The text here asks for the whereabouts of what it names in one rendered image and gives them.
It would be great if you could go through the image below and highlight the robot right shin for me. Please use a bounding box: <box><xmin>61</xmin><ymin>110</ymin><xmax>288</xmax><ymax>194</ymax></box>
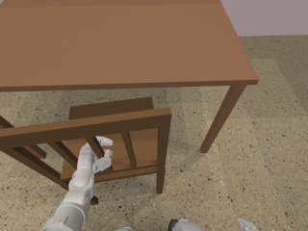
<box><xmin>175</xmin><ymin>219</ymin><xmax>189</xmax><ymax>225</ymax></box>

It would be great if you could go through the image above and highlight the robot left forearm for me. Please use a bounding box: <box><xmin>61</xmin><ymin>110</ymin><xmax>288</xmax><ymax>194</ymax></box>
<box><xmin>41</xmin><ymin>167</ymin><xmax>95</xmax><ymax>231</ymax></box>

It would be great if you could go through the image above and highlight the left robot hand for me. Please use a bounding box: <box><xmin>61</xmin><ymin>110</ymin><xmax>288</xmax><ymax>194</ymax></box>
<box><xmin>77</xmin><ymin>136</ymin><xmax>114</xmax><ymax>174</ymax></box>

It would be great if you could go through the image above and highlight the table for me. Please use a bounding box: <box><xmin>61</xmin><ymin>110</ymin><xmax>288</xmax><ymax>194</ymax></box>
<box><xmin>0</xmin><ymin>0</ymin><xmax>260</xmax><ymax>159</ymax></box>

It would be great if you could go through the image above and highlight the right robot foot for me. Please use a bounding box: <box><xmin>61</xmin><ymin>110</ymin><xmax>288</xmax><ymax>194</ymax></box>
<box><xmin>168</xmin><ymin>219</ymin><xmax>178</xmax><ymax>231</ymax></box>

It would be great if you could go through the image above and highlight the right robot hand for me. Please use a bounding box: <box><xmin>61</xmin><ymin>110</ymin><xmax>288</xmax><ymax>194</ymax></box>
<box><xmin>237</xmin><ymin>218</ymin><xmax>258</xmax><ymax>231</ymax></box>

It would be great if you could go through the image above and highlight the chair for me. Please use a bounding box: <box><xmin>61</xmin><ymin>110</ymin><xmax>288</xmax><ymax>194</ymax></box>
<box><xmin>0</xmin><ymin>96</ymin><xmax>172</xmax><ymax>205</ymax></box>

